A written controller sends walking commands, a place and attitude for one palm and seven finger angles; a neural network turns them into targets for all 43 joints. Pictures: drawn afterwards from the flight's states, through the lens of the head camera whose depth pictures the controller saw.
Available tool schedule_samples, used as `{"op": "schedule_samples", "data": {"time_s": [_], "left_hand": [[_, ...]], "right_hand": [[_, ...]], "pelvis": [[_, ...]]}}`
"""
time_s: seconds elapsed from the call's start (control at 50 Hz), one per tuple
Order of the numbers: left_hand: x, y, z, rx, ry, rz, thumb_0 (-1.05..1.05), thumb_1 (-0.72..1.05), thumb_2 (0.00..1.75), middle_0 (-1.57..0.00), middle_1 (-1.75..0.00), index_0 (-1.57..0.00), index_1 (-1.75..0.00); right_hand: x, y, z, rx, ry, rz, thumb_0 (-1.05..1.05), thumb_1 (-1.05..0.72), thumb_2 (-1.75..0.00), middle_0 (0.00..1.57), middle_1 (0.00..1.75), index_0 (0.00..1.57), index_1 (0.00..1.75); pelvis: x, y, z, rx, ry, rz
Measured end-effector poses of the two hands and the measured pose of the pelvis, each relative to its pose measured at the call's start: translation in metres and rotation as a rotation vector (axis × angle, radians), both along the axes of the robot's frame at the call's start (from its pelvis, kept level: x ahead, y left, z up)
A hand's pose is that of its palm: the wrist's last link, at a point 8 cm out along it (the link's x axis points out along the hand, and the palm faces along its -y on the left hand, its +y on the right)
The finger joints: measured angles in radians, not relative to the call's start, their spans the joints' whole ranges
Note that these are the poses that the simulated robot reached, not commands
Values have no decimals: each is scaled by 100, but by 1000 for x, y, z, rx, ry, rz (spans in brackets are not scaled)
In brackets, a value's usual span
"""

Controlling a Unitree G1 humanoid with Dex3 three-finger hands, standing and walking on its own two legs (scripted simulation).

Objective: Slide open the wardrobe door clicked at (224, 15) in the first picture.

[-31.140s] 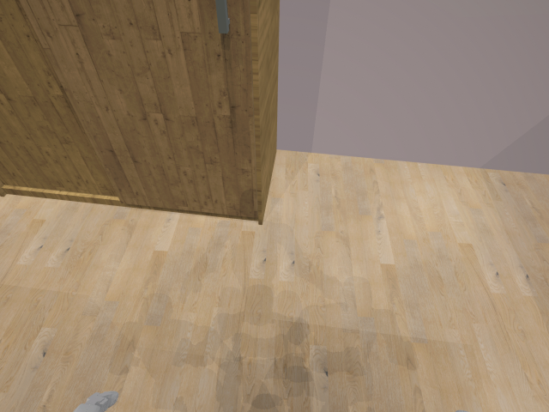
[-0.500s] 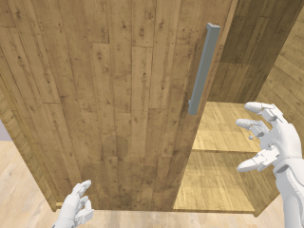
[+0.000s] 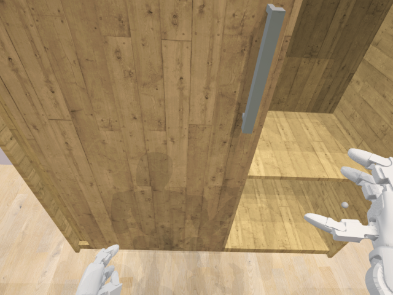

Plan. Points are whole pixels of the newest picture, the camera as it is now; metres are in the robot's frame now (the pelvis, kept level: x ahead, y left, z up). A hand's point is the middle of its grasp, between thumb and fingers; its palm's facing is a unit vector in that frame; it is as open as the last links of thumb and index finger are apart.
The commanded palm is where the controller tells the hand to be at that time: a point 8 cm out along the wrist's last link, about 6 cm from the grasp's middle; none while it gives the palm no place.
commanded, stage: draw the hand back to the body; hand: right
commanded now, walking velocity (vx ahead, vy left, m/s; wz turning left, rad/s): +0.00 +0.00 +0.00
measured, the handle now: (257, 76) +0.49 -0.13 +0.24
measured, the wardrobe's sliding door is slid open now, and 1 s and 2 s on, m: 0.56 0.56 0.56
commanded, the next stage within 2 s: step back with the hand held close in 0.78 s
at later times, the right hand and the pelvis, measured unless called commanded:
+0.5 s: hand (380, 212) +0.21 -0.29 +0.16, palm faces +0.47 +0.81 -0.35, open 8.0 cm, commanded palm +0.17 -0.32 +0.17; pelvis +0.03 -0.02 +0.00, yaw +0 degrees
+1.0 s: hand (387, 205) +0.21 -0.29 +0.17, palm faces +0.49 +0.79 -0.37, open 7.4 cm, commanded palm +0.16 -0.31 +0.17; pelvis +0.02 -0.01 +0.00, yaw +0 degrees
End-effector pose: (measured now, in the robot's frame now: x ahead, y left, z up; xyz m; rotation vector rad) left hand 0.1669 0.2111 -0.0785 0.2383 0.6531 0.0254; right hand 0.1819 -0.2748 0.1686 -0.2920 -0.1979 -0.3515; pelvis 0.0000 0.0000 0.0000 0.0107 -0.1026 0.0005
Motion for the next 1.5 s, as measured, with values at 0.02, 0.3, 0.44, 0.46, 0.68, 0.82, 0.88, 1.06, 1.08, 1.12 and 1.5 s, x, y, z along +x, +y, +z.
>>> {"op": "schedule_samples", "data": {"time_s": [0.02,0.3,0.44,0.46,0.68,0.82,0.88,1.06,1.08,1.12,1.5], "left_hand": [[-1,0,-2,4,11,4,2,90,90,-20,-30,-20,-30],[28,-8,9,11,-26,27,2,90,89,-20,-30,-20,-30],[46,-13,16,24,-48,5,1,90,90,-20,-30,-20,-30],[48,-14,17,25,-50,0,1,90,90,-20,-30,-20,-30],[52,-25,14,10,-38,-25,1,90,89,-20,-30,-20,-30],[42,-18,12,13,-25,-6,1,90,89,-20,-30,-20,-30],[38,-14,10,13,-22,3,1,90,89,-20,-30,-20,-30],[23,2,10,30,5,54,1,90,89,-20,-30,-20,-30],[20,4,10,33,7,64,1,90,89,-20,-30,-20,-30],[14,8,10,38,11,88,1,90,89,-20,-30,-20,-30],[-61,3,3,77,32,140,1,90,89,-20,-30,-20,-30]], "right_hand": [[-1,-2,-1,-8,2,-6,-1,10,-42,24,88,24,88],[1,-30,3,-73,6,-57,0,-40,-67,23,58,22,58],[-11,-45,-2,-89,57,-111,0,-65,-79,22,44,21,44],[-13,-46,-1,-94,56,-122,0,-69,-80,22,42,21,42],[-10,-47,0,-68,40,-143,1,-87,-89,21,31,20,31],[-9,-42,-1,-70,52,-121,1,-89,-90,21,30,21,30],[-12,-39,4,-86,38,-118,1,-89,-90,21,30,21,30],[-14,-50,19,-183,-15,-142,1,-89,-90,21,30,21,30],[-13,-49,16,-183,-3,-131,1,-89,-90,21,30,20,30],[-14,-43,9,-181,32,-99,1,-89,-90,21,30,20,30],[-75,-61,-1,-226,-36,-108,1,-89,-90,21,30,21,30]], "pelvis": [[1,-1,0,0,0,-1],[22,-16,2,1,8,12],[30,-19,2,6,16,7],[31,-19,1,7,16,5],[30,-18,1,6,19,-2],[29,-16,1,7,14,2],[28,-15,1,7,10,2],[15,-13,0,11,68,7],[12,-14,0,10,75,10],[8,-17,0,6,87,15],[-49,-31,-12,20,95,3]]}}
